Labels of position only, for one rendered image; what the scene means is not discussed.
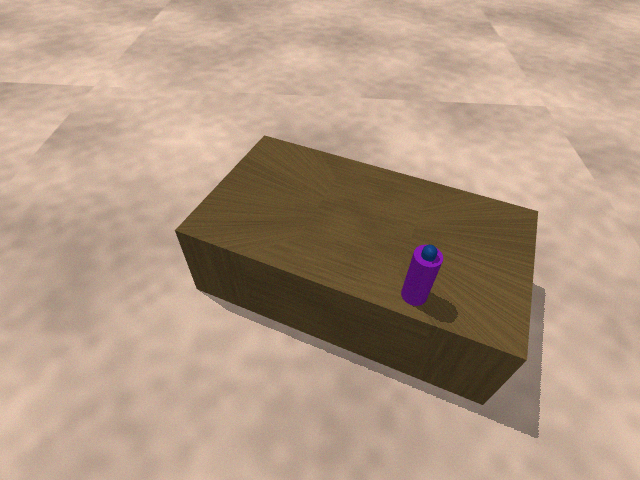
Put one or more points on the bottle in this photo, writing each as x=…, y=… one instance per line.
x=425, y=264

